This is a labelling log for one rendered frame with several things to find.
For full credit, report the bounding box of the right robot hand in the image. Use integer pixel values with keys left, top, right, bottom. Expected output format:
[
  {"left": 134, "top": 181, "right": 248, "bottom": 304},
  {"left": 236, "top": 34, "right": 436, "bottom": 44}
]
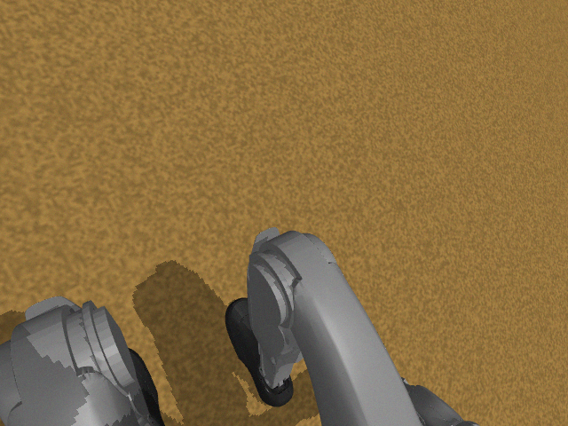
[{"left": 401, "top": 377, "right": 465, "bottom": 426}]

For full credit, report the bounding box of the right robot foot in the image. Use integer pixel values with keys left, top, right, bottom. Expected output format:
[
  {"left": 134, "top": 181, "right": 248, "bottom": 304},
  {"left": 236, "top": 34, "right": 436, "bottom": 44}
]
[{"left": 225, "top": 297, "right": 293, "bottom": 407}]

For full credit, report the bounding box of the left robot foot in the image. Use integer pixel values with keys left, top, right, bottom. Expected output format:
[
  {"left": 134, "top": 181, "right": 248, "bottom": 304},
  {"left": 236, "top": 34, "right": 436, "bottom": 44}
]
[{"left": 129, "top": 348, "right": 165, "bottom": 426}]

